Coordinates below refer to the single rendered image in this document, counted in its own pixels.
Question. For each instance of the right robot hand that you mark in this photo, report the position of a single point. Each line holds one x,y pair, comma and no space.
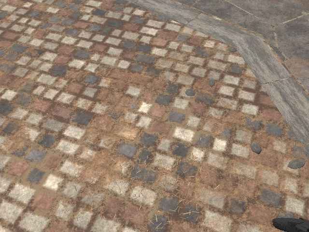
289,224

